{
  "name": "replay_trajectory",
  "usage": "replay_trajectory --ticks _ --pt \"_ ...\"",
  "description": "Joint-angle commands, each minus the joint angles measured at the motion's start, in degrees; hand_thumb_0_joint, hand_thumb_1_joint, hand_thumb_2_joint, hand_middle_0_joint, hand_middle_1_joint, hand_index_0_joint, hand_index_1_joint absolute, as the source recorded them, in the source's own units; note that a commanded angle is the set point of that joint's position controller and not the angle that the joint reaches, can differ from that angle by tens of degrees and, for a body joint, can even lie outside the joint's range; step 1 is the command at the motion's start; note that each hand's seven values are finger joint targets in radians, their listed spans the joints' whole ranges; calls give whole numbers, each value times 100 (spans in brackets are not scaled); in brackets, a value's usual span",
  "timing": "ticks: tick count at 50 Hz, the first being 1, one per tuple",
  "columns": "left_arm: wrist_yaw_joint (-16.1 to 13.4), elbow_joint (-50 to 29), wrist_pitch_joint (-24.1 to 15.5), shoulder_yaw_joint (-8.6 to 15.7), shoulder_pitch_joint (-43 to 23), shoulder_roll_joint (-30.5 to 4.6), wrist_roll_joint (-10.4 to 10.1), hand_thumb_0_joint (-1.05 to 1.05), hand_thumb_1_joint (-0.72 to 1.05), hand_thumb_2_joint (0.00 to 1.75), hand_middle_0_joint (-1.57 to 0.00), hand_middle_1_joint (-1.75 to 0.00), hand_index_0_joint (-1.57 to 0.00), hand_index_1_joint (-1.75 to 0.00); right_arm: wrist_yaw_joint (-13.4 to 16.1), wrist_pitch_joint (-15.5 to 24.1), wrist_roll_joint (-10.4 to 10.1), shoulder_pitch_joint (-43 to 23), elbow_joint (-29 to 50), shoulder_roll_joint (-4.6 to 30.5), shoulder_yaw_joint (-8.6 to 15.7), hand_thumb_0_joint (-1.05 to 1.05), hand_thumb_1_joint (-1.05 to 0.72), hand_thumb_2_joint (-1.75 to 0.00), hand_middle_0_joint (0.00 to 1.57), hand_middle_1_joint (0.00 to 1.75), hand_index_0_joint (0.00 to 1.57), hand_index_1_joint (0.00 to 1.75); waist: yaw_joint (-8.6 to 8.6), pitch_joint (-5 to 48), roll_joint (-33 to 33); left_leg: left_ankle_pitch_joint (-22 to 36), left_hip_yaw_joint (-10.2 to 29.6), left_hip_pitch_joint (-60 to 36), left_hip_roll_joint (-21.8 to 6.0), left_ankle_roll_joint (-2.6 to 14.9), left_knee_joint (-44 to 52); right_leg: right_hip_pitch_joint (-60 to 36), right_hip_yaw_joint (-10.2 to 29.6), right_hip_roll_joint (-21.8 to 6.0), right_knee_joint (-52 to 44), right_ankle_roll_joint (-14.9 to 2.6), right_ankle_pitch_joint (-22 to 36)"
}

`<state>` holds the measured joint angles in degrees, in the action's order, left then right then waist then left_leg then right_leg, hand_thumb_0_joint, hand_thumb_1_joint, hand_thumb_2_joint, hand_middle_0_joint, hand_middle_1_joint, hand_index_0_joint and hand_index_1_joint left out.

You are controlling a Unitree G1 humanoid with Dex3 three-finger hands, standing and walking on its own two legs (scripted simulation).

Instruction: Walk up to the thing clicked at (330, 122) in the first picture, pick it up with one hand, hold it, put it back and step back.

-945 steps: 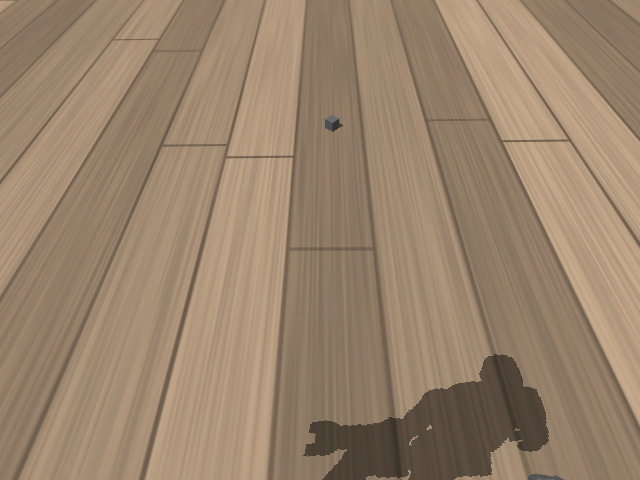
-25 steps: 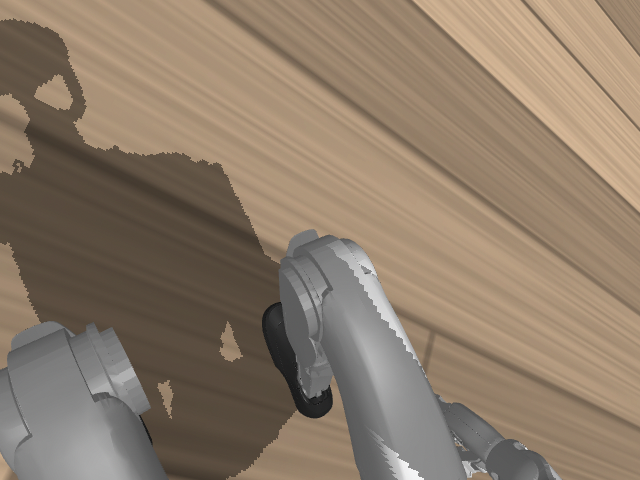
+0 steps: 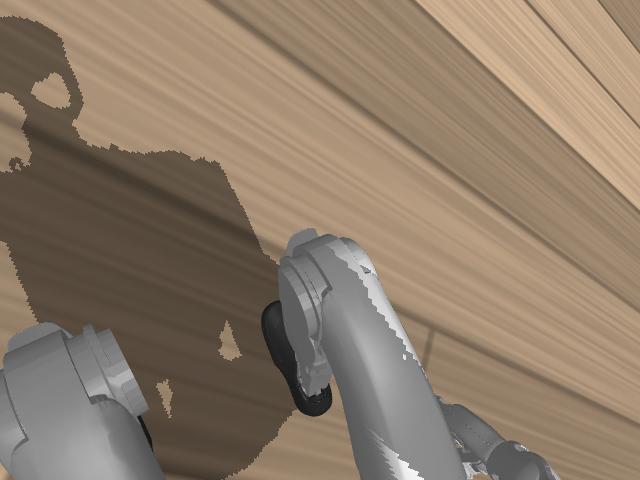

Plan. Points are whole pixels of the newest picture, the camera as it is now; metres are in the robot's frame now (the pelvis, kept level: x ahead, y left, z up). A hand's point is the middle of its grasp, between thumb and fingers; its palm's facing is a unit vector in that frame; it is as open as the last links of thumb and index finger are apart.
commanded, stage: settle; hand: left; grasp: from above
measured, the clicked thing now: out of the picture +0.46 +0.33 -0.27
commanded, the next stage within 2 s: lift in 0.82 s
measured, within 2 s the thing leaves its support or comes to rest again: leaves its support in 0.18 s
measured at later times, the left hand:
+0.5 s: hand out of the picture +0.45 +0.35 -0.16, palm faces -0.39 -0.11 -0.91, open 8.2 cm
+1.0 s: hand out of the picture +0.45 +0.34 -0.10, palm faces -0.42 -0.08 -0.90, open 8.2 cm
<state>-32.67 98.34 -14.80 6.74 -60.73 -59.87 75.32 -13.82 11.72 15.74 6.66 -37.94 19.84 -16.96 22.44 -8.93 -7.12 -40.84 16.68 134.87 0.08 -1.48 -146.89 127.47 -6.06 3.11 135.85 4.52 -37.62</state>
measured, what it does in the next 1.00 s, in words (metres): stands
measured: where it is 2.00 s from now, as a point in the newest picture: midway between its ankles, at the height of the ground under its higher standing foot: (229, 425)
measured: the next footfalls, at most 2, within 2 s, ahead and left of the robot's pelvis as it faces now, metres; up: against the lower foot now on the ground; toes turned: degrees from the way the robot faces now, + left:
none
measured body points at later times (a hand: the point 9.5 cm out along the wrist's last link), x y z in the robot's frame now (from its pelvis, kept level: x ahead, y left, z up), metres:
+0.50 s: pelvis +0.00 +0.00 +0.01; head +0.24 +0.12 +0.38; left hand +0.47 +0.36 -0.11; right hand +0.08 -0.27 -0.06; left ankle +0.06 +0.13 -0.27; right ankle +0.12 -0.14 -0.27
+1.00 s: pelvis -0.01 -0.01 +0.04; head +0.22 +0.09 +0.42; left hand +0.46 +0.35 -0.05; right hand +0.07 -0.28 -0.06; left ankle +0.06 +0.13 -0.27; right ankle +0.12 -0.14 -0.27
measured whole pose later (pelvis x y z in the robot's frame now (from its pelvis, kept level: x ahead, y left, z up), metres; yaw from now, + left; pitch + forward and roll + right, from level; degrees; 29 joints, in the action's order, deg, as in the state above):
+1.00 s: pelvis -0.01 -0.01 +0.04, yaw +6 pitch +33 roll -10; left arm -13.5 75.8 -12.4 3.4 -56.6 -46.1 70.8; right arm -8.7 0.6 7.2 10.6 -38.3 17.8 -5.9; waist 14.9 2.1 1.2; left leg -37.1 10.5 132.9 0.8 -1.5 -136.4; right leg 127.1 -2.0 0.0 130.4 4.0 -36.9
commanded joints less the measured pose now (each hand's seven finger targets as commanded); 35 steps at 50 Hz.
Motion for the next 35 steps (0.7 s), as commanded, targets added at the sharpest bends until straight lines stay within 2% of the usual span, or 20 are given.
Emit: replay_trajectory --ticks 1,2,3,5,7,8,9,10,12,14,16,21,22,23,24,26,27,28,30,35 --pt "-164 -740 22 111 -1371 -1328 -113 0 92 44 -132 -24 -130 -26 70 -17 -69 1047 -59 1902 660 0 -90 -90 20 30 20 30 193 3621 3169 1277 -791 -2978 -183 114 1654 -1874 -907 176 -1043 -522 1449" --pt "-159 -1081 15 246 -1539 -1469 -95 0 92 43 -133 -24 -131 -26 73 -34 -61 1090 -46 1911 668 0 -90 -90 20 30 20 30 114 3883 3315 1411 -766 -3104 -184 95 1653 -1824 -944 166 -978 -534 1520" --pt "-123 -938 49 122 -1517 -1283 -98 0 93 44 -133 -24 -132 -26 60 -28 -74 1039 -44 1900 704 0 -90 -90 20 30 20 30 161 3719 3426 1283 -785 -3109 -180 81 1648 -1689 -925 135 -957 -561 1406" --pt "-77 -953 90 133 -1397 -1262 -95 0 93 48 -136 -22 -132 -26 53 -22 -83 1035 -74 1876 728 0 -90 -90 20 30 20 30 166 3637 3277 1197 -804 -3034 -185 89 1664 -1684 -928 151 -1006 -548 1341" --pt "-66 -1604 74 284 -1622 -1391 -111 0 92 48 -135 -22 -132 -26 68 -51 -105 1107 -20 1917 810 0 -91 -90 20 30 20 30 10 4180 3654 1473 -775 -3377 -169 41 1731 -1764 -927 130 -953 -579 1516" --pt "-51 -1583 90 321 -1414 -1365 -145 0 93 50 -135 -24 -132 -28 59 -64 -142 1065 -42 1870 861 0 -90 -90 20 30 20 30 -86 4230 3779 1505 -780 -3474 -174 24 1764 -1706 -906 110 -912 -607 1511" --pt "-2 -1441 132 300 -1286 -1263 -135 0 93 50 -136 -23 -132 -27 35 -69 -115 1128 -103 1830 869 0 -90 -90 20 30 20 30 8 4099 3630 1531 -806 -3347 -177 45 1690 -1704 -904 128 -916 -585 1564" --pt "25 -1565 150 385 -1216 -1323 -132 0 92 48 -135 -20 -131 -25 35 -100 -139 1149 -117 1869 922 0 -90 -90 20 30 20 30 -81 4192 3620 1615 -834 -3333 -161 40 1705 -1711 -886 130 -946 -600 1596" --pt "134 -1700 187 472 -1313 -1306 -122 0 93 47 -135 -21 -131 -25 13 -125 -170 1227 -80 1814 973 0 -90 -90 20 30 20 30 -15 4075 3470 1611 -909 -3153 -134 69 1608 -1691 -848 101 -977 -599 1597" --pt "248 -2124 209 512 -1263 -1206 -229 0 91 49 -135 -20 -131 -25 37 -187 -255 1210 -41 1832 1138 0 -90 -90 20 30 20 30 -199 4309 3640 1579 -932 -3245 -110 61 1731 -1713 -790 77 -1081 -645 1521" --pt "404 -2427 246 222 -1189 -709 -311 0 91 46 -133 -21 -130 -25 26 -223 -337 1200 -2 1707 1196 0 -90 -90 20 30 20 30 -246 4605 3724 1660 -965 -3432 -113 66 1812 -1771 -735 80 -1117 -630 1615" --pt "790 -2671 400 31 -1094 -383 -422 0 91 43 -133 -19 -129 -23 15 -415 -504 1346 -53 1621 1421 0 -90 -90 20 30 20 30 -407 4845 3488 1557 -1034 -3248 -60 124 1982 -1665 -645 39 -1198 -620 1554" --pt "852 -2473 451 173 -947 -464 -440 0 93 43 -133 -20 -130 -23 27 -457 -533 1492 -142 1649 1479 0 -90 -90 20 30 20 30 -376 4708 3256 1502 -1033 -3162 -48 144 1985 -1646 -629 19 -1227 -612 1529" --pt "968 -2670 469 -126 -1098 -73 -486 0 91 42 -132 -18 -129 -21 19 -488 -581 1418 -15 1587 1465 0 -90 -90 20 30 20 30 -361 4617 3181 1513 -1038 -3166 -32 145 2035 -1558 -609 7 -1277 -635 1506" --pt "1026 -2532 481 40 -1027 -215 -495 0 91 41 -132 -18 -129 -21 52 -533 -605 1465 -106 1643 1526 0 -90 -90 20 30 20 30 -356 4478 3013 1423 -1028 -3085 -33 159 2036 -1465 -609 -7 -1306 -643 1430" --pt "1200 -2779 461 -212 -1333 33 -525 0 87 40 -130 -18 -127 -21 83 -596 -674 1383 34 1520 1486 0 -90 -90 20 30 20 30 -351 4503 2895 1255 -1052 -3039 -12 199 2124 -1542 -549 -7 -1417 -634 1328" --pt "1251 -2948 422 -163 -1475 -90 -528 0 87 39 -129 -18 -126 -21 113 -644 -702 1353 24 1553 1507 0 -90 -90 20 30 20 30 -417 4536 2902 1080 -1055 -2901 16 200 2177 -1518 -534 -30 -1419 -661 1150" --pt "1291 -2712 427 40 -1241 -385 -481 0 87 38 -129 -17 -126 -20 152 -689 -712 1450 -1 1580 1538 0 -90 -90 20 30 20 30 -457 4419 2693 964 -1083 -2820 27 222 2168 -1594 -501 -22 -1504 -654 1030" --pt "1467 -2867 360 -251 -1459 112 -550 0 87 39 -129 -18 -127 -21 202 -734 -733 1411 96 1499 1536 0 -90 -90 20 30 20 30 -388 4433 2640 911 -1115 -2860 61 204 2208 -1556 -473 -56 -1564 -660 955" --pt "1615 -3039 234 -152 -1558 -168 -472 0 86 42 -129 -20 -126 -23 355 -877 -789 1407 132 1422 1569 0 -90 -90 20 30 20 30 -503 4657 2649 908 -1158 -3044 86 202 2340 -1627 -413 -78 -1616 -668 909"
